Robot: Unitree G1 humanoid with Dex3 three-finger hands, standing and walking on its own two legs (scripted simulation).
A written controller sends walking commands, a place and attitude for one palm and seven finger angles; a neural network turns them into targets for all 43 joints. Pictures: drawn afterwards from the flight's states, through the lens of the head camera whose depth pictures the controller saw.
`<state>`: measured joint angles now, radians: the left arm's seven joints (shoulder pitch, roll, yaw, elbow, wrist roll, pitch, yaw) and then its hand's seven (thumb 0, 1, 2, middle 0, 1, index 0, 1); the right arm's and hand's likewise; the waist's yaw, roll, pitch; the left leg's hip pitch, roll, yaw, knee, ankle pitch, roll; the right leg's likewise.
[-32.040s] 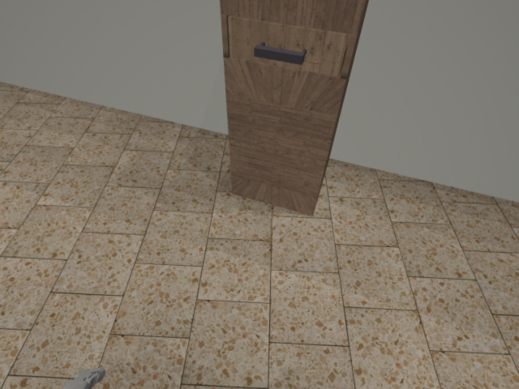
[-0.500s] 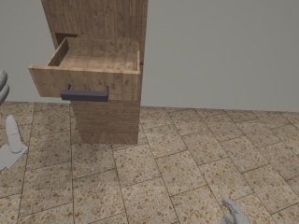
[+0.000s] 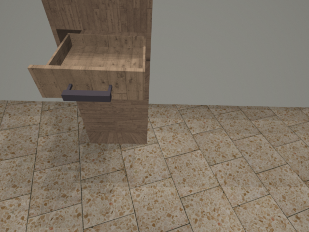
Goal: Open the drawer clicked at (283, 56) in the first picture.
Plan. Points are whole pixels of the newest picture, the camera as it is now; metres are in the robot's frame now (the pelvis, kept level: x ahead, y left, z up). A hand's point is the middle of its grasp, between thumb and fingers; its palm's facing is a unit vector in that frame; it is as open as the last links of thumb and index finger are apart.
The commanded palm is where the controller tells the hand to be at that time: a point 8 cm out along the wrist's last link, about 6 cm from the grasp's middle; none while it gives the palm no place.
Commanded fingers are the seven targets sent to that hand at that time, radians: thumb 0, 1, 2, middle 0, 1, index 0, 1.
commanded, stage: let the arm hang, fingers relaxed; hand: left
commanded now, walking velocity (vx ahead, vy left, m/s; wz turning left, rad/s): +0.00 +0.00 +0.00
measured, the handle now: (88, 91) +0.55 +0.24 +0.05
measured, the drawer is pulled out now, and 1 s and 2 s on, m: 0.30 0.30 0.30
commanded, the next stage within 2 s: look to check the result in 0.82 s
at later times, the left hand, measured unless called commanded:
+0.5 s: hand out of the picture -0.02 +0.18 -0.15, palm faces -0.01 -0.97 -0.24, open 7.3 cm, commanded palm none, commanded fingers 0.00 0.90 0.90 -0.20 -0.30 -0.20 -0.30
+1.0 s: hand out of the picture +0.02 +0.17 -0.15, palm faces -0.02 -0.97 -0.25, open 7.3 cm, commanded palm none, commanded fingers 0.00 0.90 0.90 -0.20 -0.30 -0.20 -0.30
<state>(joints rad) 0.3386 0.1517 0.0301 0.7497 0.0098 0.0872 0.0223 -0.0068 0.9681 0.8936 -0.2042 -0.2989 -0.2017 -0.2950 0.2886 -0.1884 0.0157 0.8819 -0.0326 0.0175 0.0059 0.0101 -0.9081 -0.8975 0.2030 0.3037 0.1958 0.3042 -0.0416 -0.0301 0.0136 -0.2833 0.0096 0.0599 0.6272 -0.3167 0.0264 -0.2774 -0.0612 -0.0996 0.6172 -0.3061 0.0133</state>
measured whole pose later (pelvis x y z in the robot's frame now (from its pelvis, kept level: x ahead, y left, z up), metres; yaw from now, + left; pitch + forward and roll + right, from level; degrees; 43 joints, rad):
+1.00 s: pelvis +0.00 -0.02 +0.02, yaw -1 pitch -2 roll +0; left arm 0.21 0.19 0.02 1.13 0.01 0.00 0.03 0.01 0.91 0.89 -0.20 -0.30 -0.20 -0.30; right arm 0.27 -0.17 -0.02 1.13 -0.02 0.02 -0.02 0.00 -0.91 -0.90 0.20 0.30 0.19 0.30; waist -0.02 0.02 0.09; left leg -0.15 0.04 0.07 0.37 -0.18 -0.01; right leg -0.17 -0.02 -0.10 0.38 -0.18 -0.02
